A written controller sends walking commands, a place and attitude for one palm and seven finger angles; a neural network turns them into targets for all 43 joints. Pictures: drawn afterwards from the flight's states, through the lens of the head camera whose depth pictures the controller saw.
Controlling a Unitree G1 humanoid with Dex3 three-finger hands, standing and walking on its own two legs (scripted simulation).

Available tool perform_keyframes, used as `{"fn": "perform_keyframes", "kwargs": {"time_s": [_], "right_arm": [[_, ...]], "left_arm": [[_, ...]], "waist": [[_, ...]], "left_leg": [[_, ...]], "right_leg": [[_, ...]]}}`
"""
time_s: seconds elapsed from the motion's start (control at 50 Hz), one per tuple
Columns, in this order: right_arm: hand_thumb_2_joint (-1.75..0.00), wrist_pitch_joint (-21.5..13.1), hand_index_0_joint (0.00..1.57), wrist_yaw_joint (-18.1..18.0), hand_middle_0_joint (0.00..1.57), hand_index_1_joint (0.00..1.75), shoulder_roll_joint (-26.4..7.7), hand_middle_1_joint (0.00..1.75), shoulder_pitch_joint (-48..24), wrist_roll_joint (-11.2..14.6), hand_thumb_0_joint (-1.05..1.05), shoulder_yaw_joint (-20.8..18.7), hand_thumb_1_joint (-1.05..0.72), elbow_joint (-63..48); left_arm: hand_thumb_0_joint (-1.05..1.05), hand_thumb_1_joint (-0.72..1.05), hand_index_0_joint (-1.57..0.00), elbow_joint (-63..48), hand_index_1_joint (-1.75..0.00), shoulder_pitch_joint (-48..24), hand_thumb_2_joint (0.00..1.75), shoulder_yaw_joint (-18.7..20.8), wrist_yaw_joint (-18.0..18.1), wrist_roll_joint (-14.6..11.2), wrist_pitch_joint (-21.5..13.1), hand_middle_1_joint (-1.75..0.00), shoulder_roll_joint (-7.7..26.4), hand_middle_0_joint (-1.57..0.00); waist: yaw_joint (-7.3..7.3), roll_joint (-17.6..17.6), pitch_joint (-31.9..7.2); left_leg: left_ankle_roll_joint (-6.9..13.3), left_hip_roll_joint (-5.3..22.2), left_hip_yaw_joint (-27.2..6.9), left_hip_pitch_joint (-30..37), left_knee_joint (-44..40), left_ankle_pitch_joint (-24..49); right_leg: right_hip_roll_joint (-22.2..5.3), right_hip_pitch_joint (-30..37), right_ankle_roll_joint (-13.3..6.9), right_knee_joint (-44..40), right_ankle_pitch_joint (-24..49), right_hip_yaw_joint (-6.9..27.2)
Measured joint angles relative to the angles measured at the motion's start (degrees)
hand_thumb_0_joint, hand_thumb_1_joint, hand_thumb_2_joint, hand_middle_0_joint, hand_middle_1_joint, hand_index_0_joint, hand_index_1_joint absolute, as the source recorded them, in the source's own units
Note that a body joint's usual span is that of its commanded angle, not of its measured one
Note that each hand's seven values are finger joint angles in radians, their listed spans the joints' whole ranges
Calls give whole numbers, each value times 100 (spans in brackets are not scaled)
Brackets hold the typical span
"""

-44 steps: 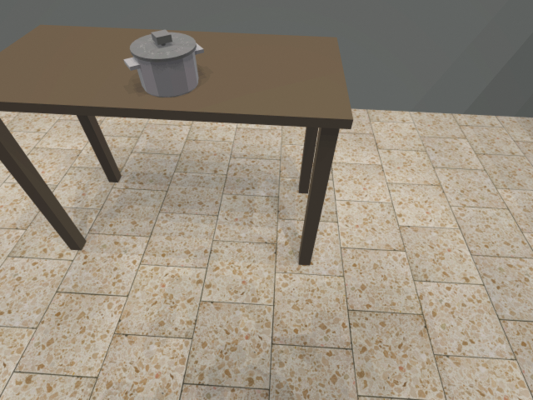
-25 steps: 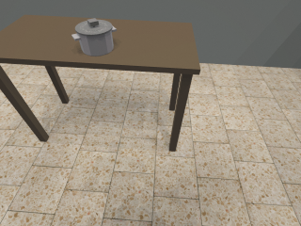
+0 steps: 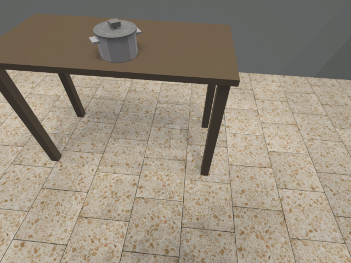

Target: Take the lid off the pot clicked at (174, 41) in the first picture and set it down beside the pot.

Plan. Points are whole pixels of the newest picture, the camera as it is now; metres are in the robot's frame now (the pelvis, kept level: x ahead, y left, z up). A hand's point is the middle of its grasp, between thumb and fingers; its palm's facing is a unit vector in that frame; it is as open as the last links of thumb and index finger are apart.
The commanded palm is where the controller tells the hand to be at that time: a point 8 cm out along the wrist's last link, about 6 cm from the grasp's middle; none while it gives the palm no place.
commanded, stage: walk to a spot facing it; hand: left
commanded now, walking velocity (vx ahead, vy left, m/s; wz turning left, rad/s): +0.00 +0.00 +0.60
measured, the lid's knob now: (114, 23) +0.93 +0.30 +0.13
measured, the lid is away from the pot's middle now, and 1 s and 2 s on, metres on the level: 0.00 0.00 0.00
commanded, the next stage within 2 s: turn to face it in 1.38 s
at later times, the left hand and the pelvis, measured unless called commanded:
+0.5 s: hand out of the picture +0.00 +0.25 -0.17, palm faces +0.29 -0.93 -0.25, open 7.4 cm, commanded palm none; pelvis -0.02 +0.02 +0.00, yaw +17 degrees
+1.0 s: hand out of the picture -0.12 +0.18 -0.16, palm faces +0.62 -0.74 -0.27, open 7.4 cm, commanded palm none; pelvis +0.00 +0.01 +0.00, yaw +38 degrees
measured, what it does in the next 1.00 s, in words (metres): steps on the spot, turning left: right foot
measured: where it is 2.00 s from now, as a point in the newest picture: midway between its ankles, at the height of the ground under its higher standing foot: outside the picture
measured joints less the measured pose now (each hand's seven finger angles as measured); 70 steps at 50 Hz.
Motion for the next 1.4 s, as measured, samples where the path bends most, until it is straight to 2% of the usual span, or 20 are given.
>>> {"fn": "perform_keyframes", "kwargs": {"time_s": [0.08,0.16,0.2,0.22,0.28,0.36,0.56,0.64,0.68,0.72,0.76,0.82,0.96,1.04,1.08,1.1,1.14,1.2,1.3,1.4], "right_arm": [[-89,155,20,25,20,30,126,30,154,-9,1,-58,-91,-187],[-89,257,20,61,20,30,321,30,328,2,1,-175,-91,-357],[-89,223,20,96,20,30,411,30,449,1,1,-192,-91,-469],[-89,185,20,107,20,30,438,30,514,-21,1,-204,-91,-536],[-89,134,20,92,20,30,584,30,584,-47,1,-214,-91,-641],[-89,135,20,39,20,30,715,30,655,-50,1,-199,-91,-681],[-89,199,20,28,21,30,575,30,601,-69,1,-363,-91,-822],[-89,295,20,47,21,30,415,30,565,-56,1,-460,-91,-896],[-89,342,20,50,21,30,322,30,511,-45,1,-534,-91,-927],[-89,379,20,73,20,30,210,30,448,-81,1,-593,-91,-935],[-89,389,20,121,20,30,149,30,390,-89,1,-615,-91,-963],[-89,387,20,190,20,30,133,30,329,-105,1,-601,-91,-998],[-90,390,19,351,20,30,188,30,44,-109,1,-484,-91,-961],[-90,257,19,380,20,30,254,30,-200,-89,1,-391,-91,-1083],[-89,97,20,366,20,30,224,30,-271,-98,1,-338,-91,-1244],[-89,-13,20,329,20,30,227,30,-317,-99,1,-343,-91,-1306],[-89,-164,20,253,20,30,330,30,-304,-73,1,-304,-91,-1334],[-89,-238,20,148,20,30,456,30,4,-63,1,-231,-91,-1270],[-89,-216,20,121,20,30,536,30,477,-71,1,-184,-91,-911],[-89,-133,20,136,21,30,536,30,780,-79,1,-236,-91,-642]], "left_arm": [[1,90,-20,-265,-30,42,89,44,29,14,74,-30,-172,-21],[1,90,-20,-530,-30,108,89,94,52,77,88,-30,-306,-21],[1,90,-20,-619,-30,166,89,115,42,67,109,-30,-325,-21],[1,90,-20,-659,-30,188,89,133,28,44,144,-30,-339,-21],[1,90,-20,-685,-30,197,89,196,32,44,293,-30,-352,-21],[1,90,-20,-676,-30,199,89,272,-4,46,296,-30,-374,-21],[1,90,-20,-905,-30,143,89,319,18,6,243,-30,-432,-20],[1,90,-20,-1086,-30,197,89,289,35,-17,148,-30,-445,-20],[1,90,-20,-1143,-30,255,89,271,66,29,87,-30,-461,-20],[1,90,-20,-1141,-30,319,89,246,87,37,75,-30,-522,-21],[1,90,-20,-1117,-30,409,89,241,99,47,45,-30,-546,-21],[1,90,-20,-1053,-30,541,89,221,75,62,-34,-30,-554,-21],[1,90,-20,-836,-30,976,89,174,-44,112,-222,-30,-533,-21],[1,90,-20,-653,-30,1246,89,242,-95,133,-217,-30,-409,-21],[1,90,-20,-572,-30,1452,89,291,-136,107,-187,-30,-342,-21],[1,90,-20,-514,-30,1482,89,315,-165,92,-126,-30,-298,-21],[1,90,-20,-393,-30,1408,89,364,-178,89,37,-30,-165,-21],[1,90,-20,-372,-30,1201,89,429,-191,93,106,-30,-80,-20],[1,91,-19,-748,-30,804,90,381,-285,83,-10,-30,-207,-20],[1,91,-19,-1046,-30,543,90,309,-338,82,-185,-30,-376,-20]], "waist": [[-25,64,51],[-76,-24,215],[-107,-134,252],[-132,-163,246],[-105,-261,291],[-118,-209,240],[-212,94,122],[-184,176,41],[-122,222,40],[-106,313,86],[-96,299,121],[-85,196,154],[130,-47,122],[316,-233,157],[350,-247,132],[315,-246,156],[312,-361,224],[281,-372,139],[218,-211,46],[51,-22,68]], "left_leg": [[15,-33,-111,-459,702,-227],[-33,72,332,-898,1854,-1213],[-29,119,515,-757,1416,-826],[69,81,527,-806,1321,-367],[368,-88,509,-918,1407,-454],[400,-189,302,-827,808,-136],[299,-382,-431,-926,292,348],[143,-541,-728,-1094,484,334],[18,-573,-634,-1464,1357,-567],[-48,-486,-394,-1851,2603,-1045],[-119,-324,-142,-2081,3540,-1051],[-214,-40,122,-2097,4044,-942],[-184,370,479,-1622,3023,-981],[-40,345,769,-1129,1784,-1108],[134,274,862,-681,897,-901],[181,241,815,-731,933,-462],[145,144,776,-733,1251,-586],[88,66,612,-403,956,-742],[61,-4,317,161,295,-649],[-72,57,74,414,641,-1193]], "right_leg": [[-50,-217,-4,385,-206,-227],[-269,-293,41,799,-456,-543],[-457,-402,142,1159,-651,-660],[-543,-557,188,1495,-796,-664],[-447,-1225,237,2979,-1597,-136],[-309,-1737,292,3736,-1178,103],[-28,-1326,321,2345,-1205,284],[90,-656,211,959,-845,254],[61,-546,-13,663,-522,178],[15,-458,-82,694,-481,-7],[-72,-324,-89,615,-479,-136],[-232,-129,-82,494,-497,-334],[-601,215,72,282,-624,-846],[-869,293,275,482,-884,-1093],[-1037,91,359,1143,-1209,-1143],[-1062,-203,381,1928,-1478,-970],[-949,-853,360,3435,-1702,-432],[-792,-1603,363,4222,-1292,-184],[-764,-2120,437,2980,-598,-169],[-521,-1695,443,1420,-47,-381]]}}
